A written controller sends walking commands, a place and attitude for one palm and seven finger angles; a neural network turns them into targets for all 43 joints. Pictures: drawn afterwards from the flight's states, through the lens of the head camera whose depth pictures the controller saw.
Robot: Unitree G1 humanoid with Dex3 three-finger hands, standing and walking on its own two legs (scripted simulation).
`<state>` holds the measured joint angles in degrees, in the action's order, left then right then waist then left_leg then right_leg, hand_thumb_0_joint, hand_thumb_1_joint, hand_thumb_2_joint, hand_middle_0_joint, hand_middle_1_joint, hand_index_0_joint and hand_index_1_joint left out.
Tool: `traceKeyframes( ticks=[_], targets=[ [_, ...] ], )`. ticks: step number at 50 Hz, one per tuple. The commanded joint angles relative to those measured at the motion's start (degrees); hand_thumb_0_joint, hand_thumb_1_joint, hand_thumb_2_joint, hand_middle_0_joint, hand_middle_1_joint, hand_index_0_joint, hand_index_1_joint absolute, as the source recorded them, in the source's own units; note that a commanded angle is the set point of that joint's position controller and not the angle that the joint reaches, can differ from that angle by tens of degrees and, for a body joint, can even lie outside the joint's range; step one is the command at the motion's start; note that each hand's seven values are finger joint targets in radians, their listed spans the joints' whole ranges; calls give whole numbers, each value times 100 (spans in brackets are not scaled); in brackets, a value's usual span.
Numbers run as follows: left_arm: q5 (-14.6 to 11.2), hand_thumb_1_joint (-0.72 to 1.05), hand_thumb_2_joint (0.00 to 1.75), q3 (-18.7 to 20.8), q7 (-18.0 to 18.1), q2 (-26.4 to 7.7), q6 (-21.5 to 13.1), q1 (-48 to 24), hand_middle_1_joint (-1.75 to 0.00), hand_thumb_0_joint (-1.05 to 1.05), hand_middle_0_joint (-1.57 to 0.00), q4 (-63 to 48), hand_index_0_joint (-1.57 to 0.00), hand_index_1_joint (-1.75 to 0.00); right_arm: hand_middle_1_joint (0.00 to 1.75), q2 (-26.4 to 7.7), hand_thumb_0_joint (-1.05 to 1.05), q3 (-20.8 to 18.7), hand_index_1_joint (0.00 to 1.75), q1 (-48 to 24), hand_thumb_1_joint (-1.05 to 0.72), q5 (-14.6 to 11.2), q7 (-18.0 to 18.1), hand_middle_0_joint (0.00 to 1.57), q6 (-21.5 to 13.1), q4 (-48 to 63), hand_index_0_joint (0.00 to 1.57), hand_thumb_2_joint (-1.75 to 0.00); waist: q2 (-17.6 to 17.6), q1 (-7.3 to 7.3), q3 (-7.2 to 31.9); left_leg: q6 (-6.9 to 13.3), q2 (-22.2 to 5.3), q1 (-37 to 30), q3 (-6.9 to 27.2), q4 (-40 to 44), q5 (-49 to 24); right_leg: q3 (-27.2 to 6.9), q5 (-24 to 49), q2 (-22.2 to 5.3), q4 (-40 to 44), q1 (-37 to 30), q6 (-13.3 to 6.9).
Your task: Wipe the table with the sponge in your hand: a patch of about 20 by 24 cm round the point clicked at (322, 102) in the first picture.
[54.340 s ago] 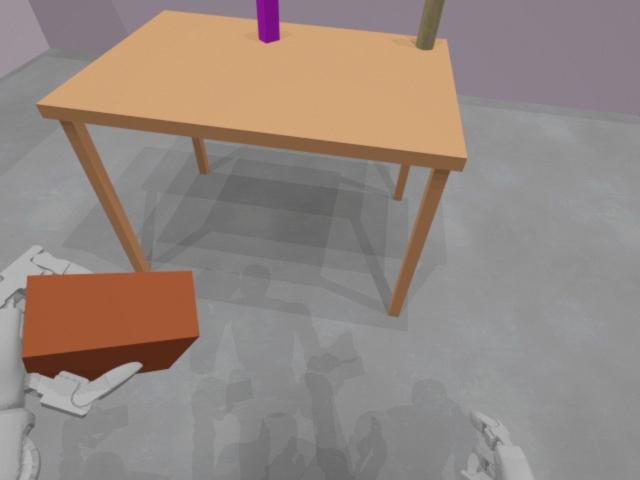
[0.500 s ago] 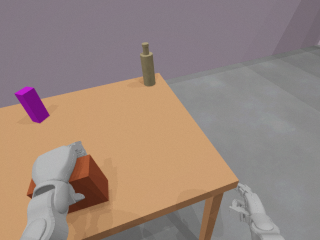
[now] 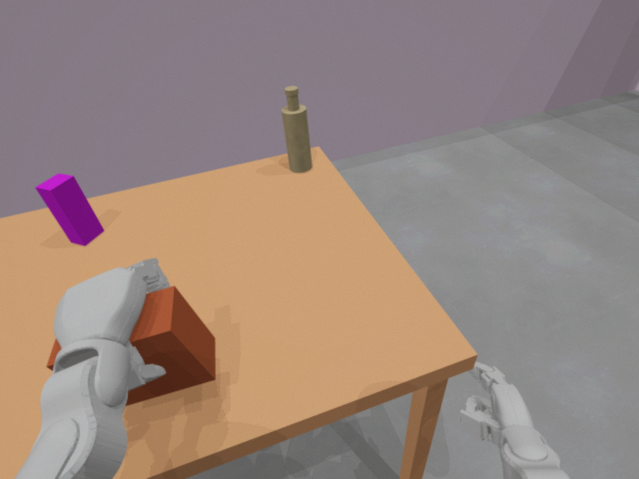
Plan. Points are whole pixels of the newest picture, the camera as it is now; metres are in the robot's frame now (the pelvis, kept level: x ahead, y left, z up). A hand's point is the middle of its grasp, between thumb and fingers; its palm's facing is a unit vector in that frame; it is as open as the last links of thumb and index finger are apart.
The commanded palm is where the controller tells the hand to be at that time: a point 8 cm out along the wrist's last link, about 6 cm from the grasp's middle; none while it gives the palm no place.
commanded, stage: lift the sponge slowly off the table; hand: left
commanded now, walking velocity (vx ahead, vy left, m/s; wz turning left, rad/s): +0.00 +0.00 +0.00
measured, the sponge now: (151, 358) +0.22 +0.27 +0.07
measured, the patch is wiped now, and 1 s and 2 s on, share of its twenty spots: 1.00 1.00 1.00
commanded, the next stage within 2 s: bring the sponge back beside the body in 0.52 s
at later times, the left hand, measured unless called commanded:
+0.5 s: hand (128, 293) +0.24 +0.26 +0.17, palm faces +0.26 -0.20 -0.94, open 10.3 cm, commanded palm +0.18 +0.26 +0.23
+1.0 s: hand (114, 323) +0.21 +0.27 +0.15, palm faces +0.22 -0.21 -0.95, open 10.3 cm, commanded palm +0.17 +0.27 +0.22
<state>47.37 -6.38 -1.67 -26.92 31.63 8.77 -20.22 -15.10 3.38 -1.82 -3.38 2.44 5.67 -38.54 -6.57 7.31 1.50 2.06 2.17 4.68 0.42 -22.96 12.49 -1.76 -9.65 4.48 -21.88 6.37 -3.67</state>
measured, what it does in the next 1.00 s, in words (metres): stands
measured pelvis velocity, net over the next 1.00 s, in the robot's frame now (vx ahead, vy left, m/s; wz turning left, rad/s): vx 0.00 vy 0.00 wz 0.00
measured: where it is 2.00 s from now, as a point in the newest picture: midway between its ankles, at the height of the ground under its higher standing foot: outside the picture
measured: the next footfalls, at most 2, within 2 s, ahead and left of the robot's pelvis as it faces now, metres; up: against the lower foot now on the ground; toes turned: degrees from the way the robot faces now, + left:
none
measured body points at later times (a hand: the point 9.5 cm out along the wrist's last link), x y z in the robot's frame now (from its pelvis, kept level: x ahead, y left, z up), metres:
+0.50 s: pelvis +0.00 +0.00 +0.00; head -0.04 -0.04 +0.45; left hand +0.22 +0.27 +0.22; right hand +0.27 -0.19 -0.06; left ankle +0.01 +0.10 -0.74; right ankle +0.03 -0.08 -0.74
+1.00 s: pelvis +0.00 +0.00 +0.00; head -0.05 -0.04 +0.44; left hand +0.19 +0.28 +0.20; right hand +0.27 -0.19 -0.06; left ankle +0.01 +0.10 -0.74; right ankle +0.03 -0.08 -0.74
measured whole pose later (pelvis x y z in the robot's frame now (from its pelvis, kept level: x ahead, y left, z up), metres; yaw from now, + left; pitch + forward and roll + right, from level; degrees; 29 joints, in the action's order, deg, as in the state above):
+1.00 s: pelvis +0.00 +0.00 +0.00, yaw +0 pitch -6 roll +0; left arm 44.9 -3.4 -3.1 -28.8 35.5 9.0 -24.6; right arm -15.6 3.8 -1.9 -4.0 3.1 6.1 -37.0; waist -6.7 7.5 1.5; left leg 2.3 2.4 6.0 0.6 -24.3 12.8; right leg -1.7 -9.9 4.3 -23.0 7.5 -3.4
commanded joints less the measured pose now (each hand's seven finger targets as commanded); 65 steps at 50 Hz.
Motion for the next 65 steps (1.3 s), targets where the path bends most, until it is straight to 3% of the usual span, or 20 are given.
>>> traceKeyframes(
  ticks=[1, 3, 4, 10, 15, 18, 21, 23, 24, 29, 32, 38, 40, 44, 47, 50, 53, 57, 58, 65],
  targets=[
    [227, 10, 130, 1102, 319, -1303, -32, -1463, -160, 0, -120, -1178, -120, -160, 30, -474, 0, -175, 30, -1624, -90, -10, -17, 20, -344, 1170, 20, -90, 363, 79, 801, 118, -65, 214, 589, 321, -904, -861, 143, -280, 423, -397, -195],
    [201, 10, 130, 1179, 322, -1425, 2, -1596, -160, 0, -120, -1405, -120, -160, 30, -484, 0, -169, 30, -1725, -90, -51, -25, 20, -340, 1196, 20, -90, 43, 58, 760, 107, -69, 184, 615, 349, -853, -972, 60, -246, 420, -311, -221],
    [147, 10, 130, 958, 291, -1168, 24, -1612, -160, 0, -120, -1359, -120, -160, 30, -446, 0, -151, 30, -1682, -90, -44, -25, 20, -354, 1248, 20, -90, 101, 56, 744, 122, -74, 233, 584, 337, -809, -817, 53, -266, 398, -344, -212],
    [66, 10, 130, 919, 219, -1210, 108, -1962, -160, 0, -120, -1219, -120, -160, 30, -463, 0, -135, 30, -1669, -90, -91, 40, 20, -405, 1203, 20, -90, 339, -42, 667, 115, -94, 226, 606, 336, -595, -828, -208, -283, 479, -106, -162],
    [103, 10, 130, 867, 198, -1226, 116, -2289, -160, 0, -120, -1447, -120, -160, 30, -448, 0, -134, 30, -1690, -90, -84, 67, 20, -463, 1247, 20, -90, 170, -10, 890, 121, -83, 162, 614, 335, -768, -825, 14, -281, 384, -259, -197],
    [104, 10, 130, 1248, 213, -1600, 174, -2132, -160, 0, -120, -1429, -120, -160, 30, -491, 0, -145, 30, -1681, -90, -61, 59, 20, -425, 1227, 20, -90, 174, 65, 1001, 105, -101, 203, 644, 365, -842, -901, 80, -265, 333, -414, -219],
    [45, 10, 130, 1123, 178, -1428, 242, -2185, -160, 0, -120, -1264, -120, -160, 30, -478, 0, -117, 30, -1680, -90, -61, 60, 20, -357, 1233, 20, -90, 347, 48, 809, 95, -97, 274, 603, 337, -871, -812, 124, -296, 371, -321, -205],
    [28, 10, 130, 1194, 164, -1484, 279, -2075, -160, 0, -120, -1375, -120, -160, 30, -490, 0, -126, 30, -1713, -90, -88, 30, 20, -342, 1262, 20, -90, 210, 49, 846, 84, -108, 258, 606, 368, -854, -873, 92, -269, 350, -305, -206],
    [-23, 10, 130, 1064, 132, -1266, 294, -1909, -160, 0, -120, -1347, -120, -160, 30, -456, 0, -113, 30, -1705, -90, -94, 15, 20, -341, 1317, 20, -90, 215, 82, 876, 94, -111, 297, 593, 332, -905, -780, 205, -293, 299, -365, -215],
    [-155, 10, 130, 945, 53, -1073, 343, -1507, -160, 0, -120, -1697, -120, -160, 30, -452, 0, -123, 30, -1744, -90, -117, -47, 20, -298, 1427, 20, -90, 327, 59, 922, 122, -133, 278, 573, 244, -970, -754, 330, -299, 270, -337, -171],
    [-98, 10, 130, 1143, 101, -1317, 352, -1498, -160, 0, -120, -1722, -120, -160, 30, -487, 0, -125, 30, -1659, -90, -77, -31, 20, -242, 1356, 20, -90, 461, 39, 990, 115, -116, 263, 579, 178, -1085, -840, 504, -325, 241, -349, -158],
    [10, 10, 130, 1380, 191, -1657, 319, -1564, -160, 0, -120, -1925, -120, -160, 30, -501, 0, -127, 30, -1654, -90, -62, 1, 20, -246, 1355, 20, -90, 126, 37, 913, 116, -112, 220, 623, 217, -967, -971, 239, -272, 279, -295, -211],
    [68, 10, 130, 1237, 206, -1540, 309, -1692, -160, 0, -120, -1604, -120, -160, 30, -480, 0, -116, 30, -1604, -90, -64, 32, 20, -267, 1297, 20, -90, 149, -5, 715, 104, -105, 254, 617, 196, -872, -936, 70, -294, 336, -125, -209],
    [22, 10, 130, 926, 142, -1184, 244, -1509, -160, 0, -120, -1736, -120, -160, 30, -439, 0, -115, 30, -1655, -90, -86, 36, 20, -359, 1388, 20, -90, 60, 18, 802, 129, -118, 193, 634, 243, -817, -804, 29, -290, 317, -205, -201],
    [3, 10, 130, 1080, 105, -1319, 230, -1218, -160, 0, -120, -1495, -120, -160, 30, -487, 0, -138, 30, -1593, -90, -71, 42, 20, -327, 1298, 20, -90, 398, 8, 676, 121, -124, 263, 645, 244, -719, -826, -71, -322, 392, -126, -138],
    [35, 10, 130, 1038, 102, -1275, 181, -1399, -160, 0, -120, -1443, -120, -160, 30, -463, 0, -109, 30, -1601, -90, -73, 74, 20, -373, 1321, 20, -90, 428, -21, 589, 127, -121, 329, 627, 273, -513, -817, -335, -310, 418, -29, -133],
    [105, 10, 130, 1300, 147, -1587, 133, -1444, -160, 0, -120, -1530, -120, -160, 30, -517, 0, -130, 30, -1622, -90, -52, 90, 20, -371, 1308, 20, -90, 207, 18, 701, 130, -110, 324, 636, 299, -460, -926, -362, -276, 393, -126, -166],
    [129, 10, 130, 1336, 171, -1560, 78, -1218, -160, 0, -120, -1414, -120, -160, 30, -502, 0, -133, 30, -1550, -90, -20, 67, 20, -350, 1266, 20, -90, 304, 62, 780, 109, -84, 318, 627, 194, -781, -916, -2, -335, 347, -243, -166],
    [114, 10, 130, 1404, 188, -1644, 62, -1257, -160, 0, -120, -1585, -120, -160, 30, -517, 0, -130, 30, -1604, -90, -31, 58, 20, -386, 1300, 20, -90, 100, 55, 807, 113, -92, 286, 652, 226, -719, -977, -92, -290, 362, -245, -192],
    [66, 10, 130, 1190, 151, -1339, -10, -849, -160, 0, -120, -1583, -120, -160, 30, -487, 0, -149, 30, -1534, -90, -29, 19, 20, -439, 1287, 20, -90, 188, 20, 663, 114, -107, 240, 665, 154, -883, -890, 144, -319, 354, -138, -172]
  ],
)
